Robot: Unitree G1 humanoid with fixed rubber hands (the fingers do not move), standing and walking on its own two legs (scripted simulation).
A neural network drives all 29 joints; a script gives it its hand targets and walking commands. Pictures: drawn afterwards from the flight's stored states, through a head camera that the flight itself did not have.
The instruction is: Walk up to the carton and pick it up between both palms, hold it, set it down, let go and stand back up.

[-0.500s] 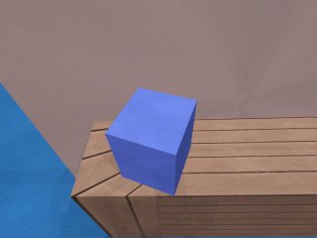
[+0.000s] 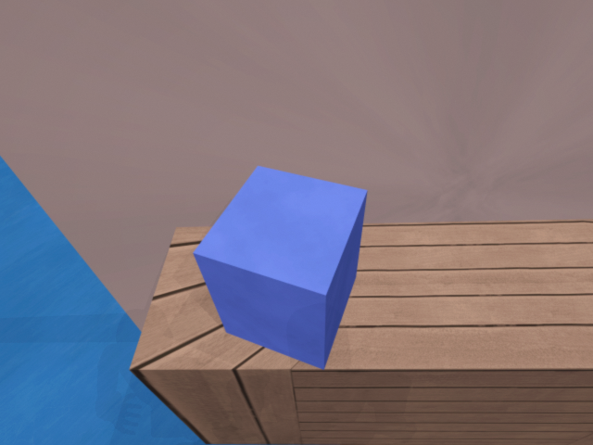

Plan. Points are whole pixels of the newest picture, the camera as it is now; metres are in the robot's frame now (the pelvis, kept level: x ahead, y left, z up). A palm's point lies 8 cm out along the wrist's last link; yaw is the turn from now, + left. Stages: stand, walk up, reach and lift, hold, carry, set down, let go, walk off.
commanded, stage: stand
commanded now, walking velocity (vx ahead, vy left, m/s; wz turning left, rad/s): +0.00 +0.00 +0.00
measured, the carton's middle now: (290, 267) +0.42 +0.03 -0.05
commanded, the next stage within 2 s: none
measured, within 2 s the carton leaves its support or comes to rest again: neither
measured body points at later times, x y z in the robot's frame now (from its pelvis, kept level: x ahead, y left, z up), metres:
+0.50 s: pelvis +0.00 +0.00 +0.00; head +0.01 -0.01 +0.45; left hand +0.01 +0.26 -0.13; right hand +0.02 -0.24 -0.15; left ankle +0.04 +0.13 -0.74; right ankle -0.02 -0.10 -0.74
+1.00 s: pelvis +0.01 +0.01 +0.00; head +0.01 +0.00 +0.45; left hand +0.00 +0.26 -0.14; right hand +0.01 -0.23 -0.15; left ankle +0.04 +0.13 -0.74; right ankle -0.02 -0.10 -0.74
